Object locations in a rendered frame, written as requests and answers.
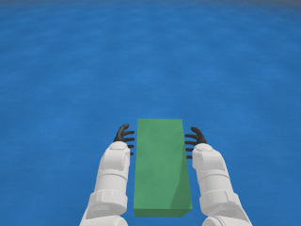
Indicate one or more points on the left robot upper arm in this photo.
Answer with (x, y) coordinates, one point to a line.
(105, 221)

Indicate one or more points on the robot right forearm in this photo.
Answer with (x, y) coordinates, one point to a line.
(216, 194)

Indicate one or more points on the robot left hand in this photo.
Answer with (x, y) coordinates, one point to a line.
(121, 133)

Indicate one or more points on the robot right hand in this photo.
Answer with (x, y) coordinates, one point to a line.
(199, 137)

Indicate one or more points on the carton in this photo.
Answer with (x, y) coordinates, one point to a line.
(162, 186)

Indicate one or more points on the right robot upper arm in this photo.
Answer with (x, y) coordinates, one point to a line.
(224, 221)

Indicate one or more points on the robot left forearm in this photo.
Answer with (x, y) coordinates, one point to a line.
(109, 196)

